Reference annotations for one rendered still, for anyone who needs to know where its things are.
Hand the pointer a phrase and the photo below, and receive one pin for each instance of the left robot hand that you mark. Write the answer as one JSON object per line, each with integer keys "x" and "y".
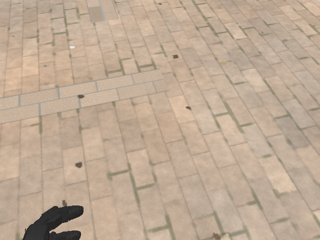
{"x": 51, "y": 219}

